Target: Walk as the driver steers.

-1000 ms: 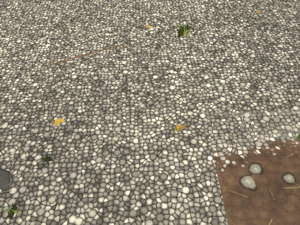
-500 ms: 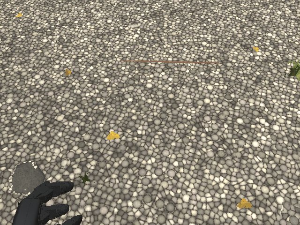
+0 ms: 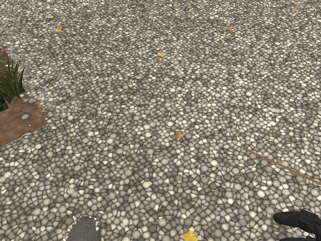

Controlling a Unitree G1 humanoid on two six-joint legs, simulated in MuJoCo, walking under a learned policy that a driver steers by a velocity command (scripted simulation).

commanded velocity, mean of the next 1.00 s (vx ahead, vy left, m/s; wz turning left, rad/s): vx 0.17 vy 0.00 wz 0.64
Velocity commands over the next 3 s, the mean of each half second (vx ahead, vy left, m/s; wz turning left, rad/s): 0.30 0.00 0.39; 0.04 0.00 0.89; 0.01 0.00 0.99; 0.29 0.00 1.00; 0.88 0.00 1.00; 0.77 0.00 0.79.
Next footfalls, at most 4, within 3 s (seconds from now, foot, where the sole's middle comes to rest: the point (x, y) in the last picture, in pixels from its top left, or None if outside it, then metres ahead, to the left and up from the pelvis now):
0.12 left None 0.27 0.11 -0.78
0.58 right None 0.43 -0.07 -0.78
1.00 left None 0.26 0.16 -0.78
1.48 right None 0.45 0.08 -0.78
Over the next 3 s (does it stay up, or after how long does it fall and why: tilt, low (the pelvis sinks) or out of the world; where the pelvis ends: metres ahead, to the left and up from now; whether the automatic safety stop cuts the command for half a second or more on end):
stays up -0.15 0.80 -0.01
